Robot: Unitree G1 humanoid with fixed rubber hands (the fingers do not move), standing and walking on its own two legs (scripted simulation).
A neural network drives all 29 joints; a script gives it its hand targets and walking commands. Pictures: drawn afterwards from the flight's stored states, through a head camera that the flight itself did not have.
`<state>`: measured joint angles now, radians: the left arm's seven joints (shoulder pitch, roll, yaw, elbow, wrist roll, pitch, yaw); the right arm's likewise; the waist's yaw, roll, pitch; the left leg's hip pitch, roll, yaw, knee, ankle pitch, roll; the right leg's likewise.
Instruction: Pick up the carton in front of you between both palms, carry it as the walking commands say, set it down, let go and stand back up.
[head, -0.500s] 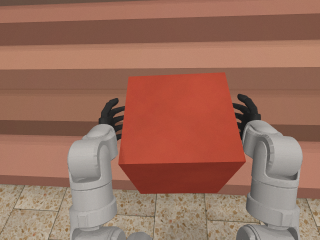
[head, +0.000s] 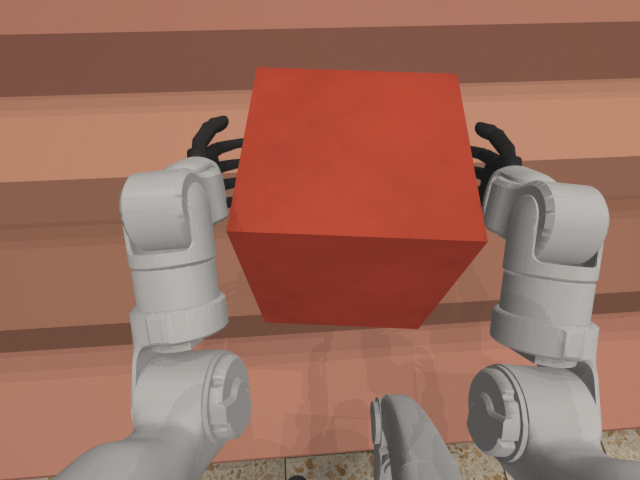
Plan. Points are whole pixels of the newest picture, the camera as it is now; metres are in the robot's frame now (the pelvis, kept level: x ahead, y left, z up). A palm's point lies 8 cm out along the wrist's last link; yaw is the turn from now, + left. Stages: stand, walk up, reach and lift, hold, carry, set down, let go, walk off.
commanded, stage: carry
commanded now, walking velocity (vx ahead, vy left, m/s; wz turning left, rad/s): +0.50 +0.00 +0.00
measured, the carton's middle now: (347, 215) +0.42 -0.02 +0.06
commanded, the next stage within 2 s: none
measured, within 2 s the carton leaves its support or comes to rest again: neither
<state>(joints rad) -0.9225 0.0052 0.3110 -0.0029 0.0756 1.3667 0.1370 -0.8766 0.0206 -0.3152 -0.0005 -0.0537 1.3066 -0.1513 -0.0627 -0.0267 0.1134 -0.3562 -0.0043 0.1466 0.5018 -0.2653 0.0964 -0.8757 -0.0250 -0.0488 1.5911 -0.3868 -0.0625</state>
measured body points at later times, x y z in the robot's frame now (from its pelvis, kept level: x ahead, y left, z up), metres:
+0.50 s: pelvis +0.37 -0.06 +0.17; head +0.43 -0.05 +0.61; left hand +0.73 +0.16 +0.31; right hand +0.79 -0.14 +0.31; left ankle +0.38 +0.04 -0.30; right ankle +0.34 -0.12 -0.57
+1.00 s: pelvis +0.68 -0.06 +0.34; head +0.70 -0.05 +0.79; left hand +1.11 +0.04 +0.56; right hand +1.06 -0.26 +0.57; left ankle +0.62 +0.04 -0.40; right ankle +0.76 -0.18 -0.10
